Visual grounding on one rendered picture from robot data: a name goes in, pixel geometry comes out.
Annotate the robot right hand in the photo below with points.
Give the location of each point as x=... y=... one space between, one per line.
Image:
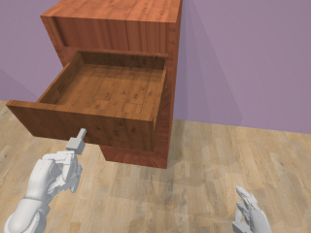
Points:
x=254 y=216

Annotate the robot left hand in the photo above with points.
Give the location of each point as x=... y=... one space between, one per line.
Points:
x=52 y=173

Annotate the handle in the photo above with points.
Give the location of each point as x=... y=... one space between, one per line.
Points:
x=77 y=144

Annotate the cabinet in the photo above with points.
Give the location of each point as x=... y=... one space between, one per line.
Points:
x=147 y=27

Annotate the robot left forearm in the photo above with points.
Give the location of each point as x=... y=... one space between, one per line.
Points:
x=29 y=217

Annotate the drawer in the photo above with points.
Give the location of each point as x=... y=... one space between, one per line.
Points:
x=116 y=97

